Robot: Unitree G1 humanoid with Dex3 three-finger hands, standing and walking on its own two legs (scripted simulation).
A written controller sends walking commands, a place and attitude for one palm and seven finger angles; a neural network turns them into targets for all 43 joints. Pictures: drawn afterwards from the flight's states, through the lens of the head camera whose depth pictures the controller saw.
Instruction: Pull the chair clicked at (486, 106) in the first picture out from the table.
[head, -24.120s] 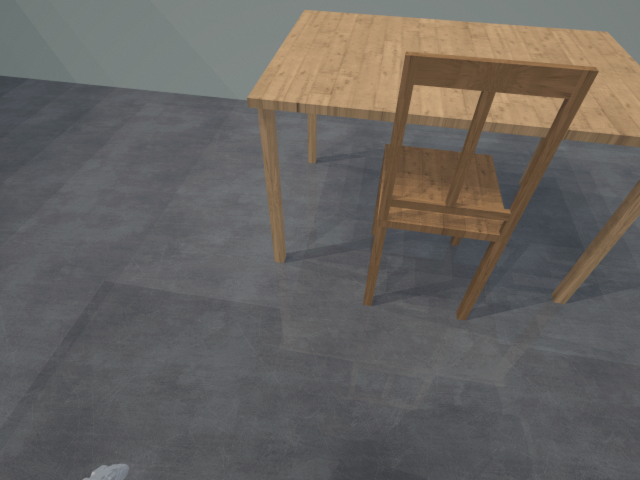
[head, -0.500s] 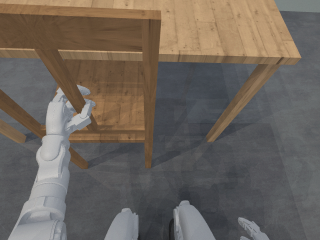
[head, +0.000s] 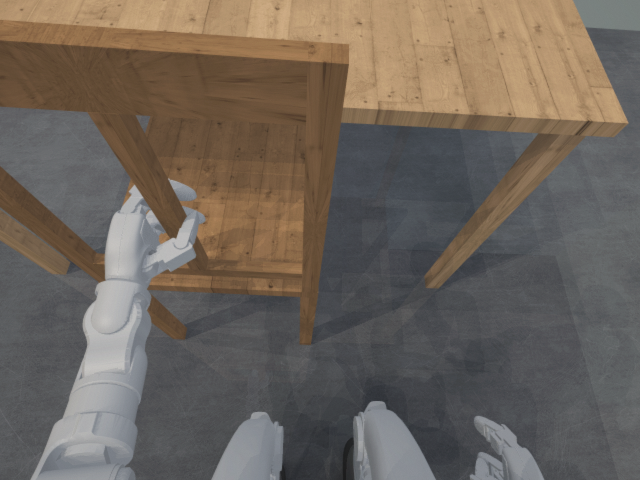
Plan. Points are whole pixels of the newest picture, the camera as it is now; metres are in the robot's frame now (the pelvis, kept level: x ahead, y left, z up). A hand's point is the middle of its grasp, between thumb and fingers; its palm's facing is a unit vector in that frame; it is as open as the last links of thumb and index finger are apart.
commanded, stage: step backward, pulling the chair out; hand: left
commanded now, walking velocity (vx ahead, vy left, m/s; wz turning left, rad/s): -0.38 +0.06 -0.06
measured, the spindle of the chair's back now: (167, 209) +0.42 +0.19 +0.04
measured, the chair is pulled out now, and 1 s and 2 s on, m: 0.03 0.16 0.27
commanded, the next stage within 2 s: none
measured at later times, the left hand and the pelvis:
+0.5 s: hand (208, 262) +0.36 +0.14 +0.03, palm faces +0.00 -0.99 -0.15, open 5.5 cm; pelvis +0.00 +0.01 +0.09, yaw -4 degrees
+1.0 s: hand (231, 342) +0.27 +0.10 +0.03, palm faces -0.05 -0.99 -0.15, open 5.4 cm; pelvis -0.07 +0.00 +0.10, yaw -1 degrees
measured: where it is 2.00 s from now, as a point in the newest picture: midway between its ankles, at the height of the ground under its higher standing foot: outside the picture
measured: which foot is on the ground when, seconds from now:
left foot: down 0.00-1.00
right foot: down 0.00-1.00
